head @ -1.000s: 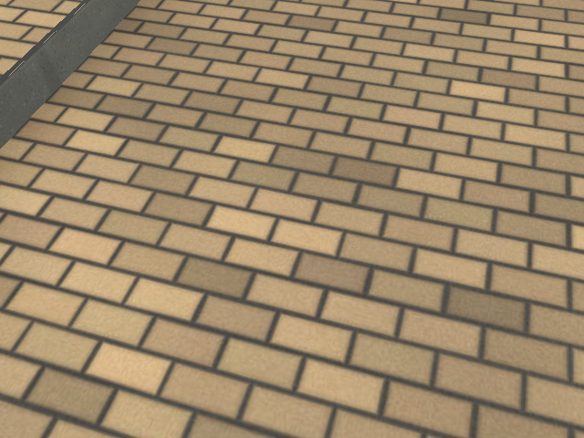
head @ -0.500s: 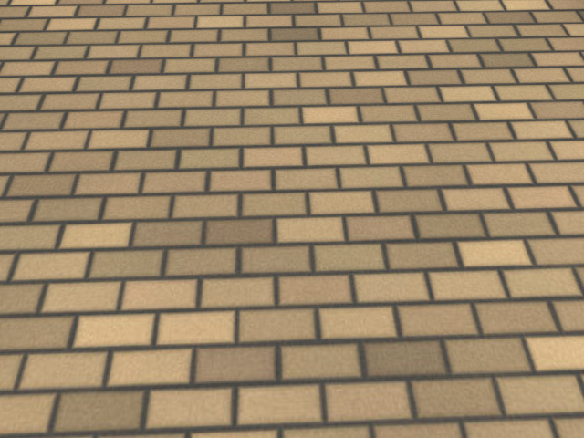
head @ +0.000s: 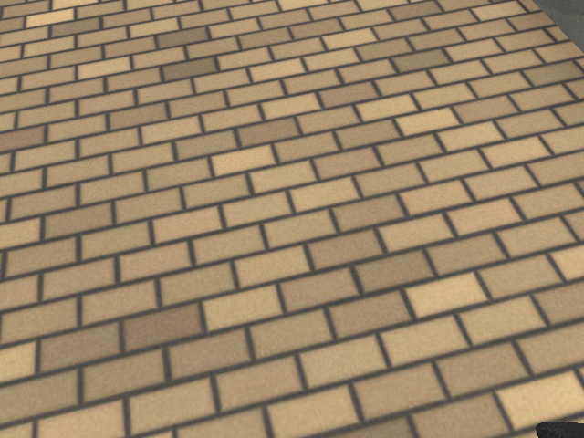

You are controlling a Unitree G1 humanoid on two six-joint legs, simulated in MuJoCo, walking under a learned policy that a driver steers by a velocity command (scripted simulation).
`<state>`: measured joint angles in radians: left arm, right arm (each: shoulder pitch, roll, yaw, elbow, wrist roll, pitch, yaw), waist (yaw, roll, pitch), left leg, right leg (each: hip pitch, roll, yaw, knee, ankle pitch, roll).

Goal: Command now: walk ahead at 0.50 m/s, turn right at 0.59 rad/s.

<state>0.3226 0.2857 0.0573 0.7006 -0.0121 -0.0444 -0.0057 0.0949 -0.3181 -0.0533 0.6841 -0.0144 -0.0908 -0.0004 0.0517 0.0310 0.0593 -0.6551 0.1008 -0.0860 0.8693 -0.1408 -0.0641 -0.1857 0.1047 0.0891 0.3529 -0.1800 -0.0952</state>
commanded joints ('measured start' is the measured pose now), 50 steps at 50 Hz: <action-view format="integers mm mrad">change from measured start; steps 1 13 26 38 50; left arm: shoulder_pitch -24 161 -284 6 -106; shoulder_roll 182 82 53 159 146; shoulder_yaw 52 3 -8 51 46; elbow -63 -22 -118 -58 24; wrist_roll -7 4 20 8 13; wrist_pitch -11 -19 -61 -64 -66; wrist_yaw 19 19 1 -4 4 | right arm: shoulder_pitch -75 314 254 383 73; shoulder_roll -38 -212 -142 -103 -21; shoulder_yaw -3 -66 -42 -21 -9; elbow -69 30 32 8 -93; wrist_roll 4 28 38 61 37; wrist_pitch -11 -25 21 42 55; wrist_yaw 7 47 -11 -21 27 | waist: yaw -1 -103 -113 5 -14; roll -100 284 55 -240 -85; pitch -48 -375 -47 -259 -14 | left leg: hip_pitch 107 981 458 -114 -31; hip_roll -57 251 9 -106 16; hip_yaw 34 -697 -214 -105 23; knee -207 -569 -656 354 -22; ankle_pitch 189 -193 142 -419 102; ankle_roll -18 411 282 89 45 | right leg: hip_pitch -67 -444 -347 475 107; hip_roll -190 -12 -115 -510 -332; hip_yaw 162 22 -25 647 -90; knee -118 878 266 -55 -210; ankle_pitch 139 -350 172 -331 275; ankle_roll -138 82 161 -140 -88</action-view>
